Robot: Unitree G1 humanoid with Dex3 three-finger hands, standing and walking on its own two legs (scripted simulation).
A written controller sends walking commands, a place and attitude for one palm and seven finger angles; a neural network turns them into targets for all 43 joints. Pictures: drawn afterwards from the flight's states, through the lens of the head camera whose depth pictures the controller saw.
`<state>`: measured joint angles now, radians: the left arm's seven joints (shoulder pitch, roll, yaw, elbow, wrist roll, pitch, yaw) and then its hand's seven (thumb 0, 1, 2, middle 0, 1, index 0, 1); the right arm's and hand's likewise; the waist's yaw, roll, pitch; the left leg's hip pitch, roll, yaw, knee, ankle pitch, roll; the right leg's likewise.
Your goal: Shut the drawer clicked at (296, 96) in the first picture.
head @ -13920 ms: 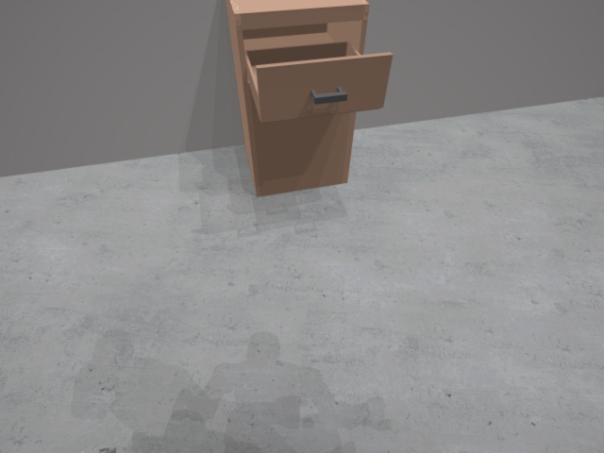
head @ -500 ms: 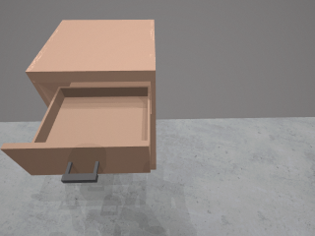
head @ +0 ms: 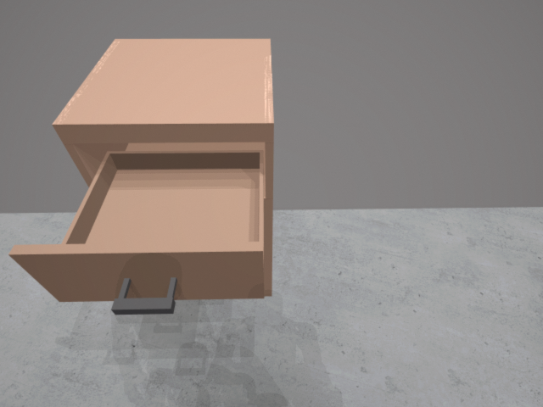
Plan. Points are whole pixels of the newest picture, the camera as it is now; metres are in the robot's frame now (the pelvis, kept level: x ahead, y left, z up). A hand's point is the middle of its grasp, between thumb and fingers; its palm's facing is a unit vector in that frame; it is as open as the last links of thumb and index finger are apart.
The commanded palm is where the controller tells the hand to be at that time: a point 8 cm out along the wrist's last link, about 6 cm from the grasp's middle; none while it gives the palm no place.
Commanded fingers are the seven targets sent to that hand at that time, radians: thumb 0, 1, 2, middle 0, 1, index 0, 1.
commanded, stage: come to a stop and stand still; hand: left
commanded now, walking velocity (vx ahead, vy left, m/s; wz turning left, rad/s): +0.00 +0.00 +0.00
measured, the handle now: (147, 294) +0.32 +0.25 -0.08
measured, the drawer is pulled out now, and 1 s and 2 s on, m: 0.29 0.29 0.29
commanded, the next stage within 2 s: look again from close up in 0.74 s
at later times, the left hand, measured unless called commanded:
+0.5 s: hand out of the picture -0.02 +0.17 -0.17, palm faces +0.04 -0.98 -0.17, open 7.4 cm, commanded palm none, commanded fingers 0.00 0.90 0.90 -0.20 -0.30 -0.20 -0.30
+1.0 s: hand out of the picture -0.02 +0.15 -0.17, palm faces +0.05 -0.99 -0.15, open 7.4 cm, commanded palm none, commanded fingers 0.00 0.90 0.90 -0.20 -0.30 -0.20 -0.30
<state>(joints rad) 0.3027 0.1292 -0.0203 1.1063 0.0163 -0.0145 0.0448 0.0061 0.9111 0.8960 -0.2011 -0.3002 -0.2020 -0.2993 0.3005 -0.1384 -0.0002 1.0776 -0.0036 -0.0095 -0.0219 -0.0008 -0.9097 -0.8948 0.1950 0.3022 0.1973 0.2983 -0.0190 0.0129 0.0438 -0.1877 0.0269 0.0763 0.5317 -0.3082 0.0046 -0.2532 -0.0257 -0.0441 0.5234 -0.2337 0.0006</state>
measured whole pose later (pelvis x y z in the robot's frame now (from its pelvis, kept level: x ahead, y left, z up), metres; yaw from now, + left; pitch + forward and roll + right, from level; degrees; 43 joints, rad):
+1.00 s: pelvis -0.01 +0.00 +0.01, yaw +0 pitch -2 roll +0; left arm 0.35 0.11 -0.01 1.10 0.02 -0.02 0.04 0.00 0.91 0.90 -0.20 -0.30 -0.20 -0.30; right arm 0.33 -0.11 0.01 1.13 0.00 -0.01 -0.02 0.00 -0.91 -0.89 0.20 0.30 0.20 0.30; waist 0.00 -0.01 0.03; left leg -0.15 0.01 0.08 0.45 -0.26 0.01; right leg -0.22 -0.04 -0.04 0.46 -0.19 0.01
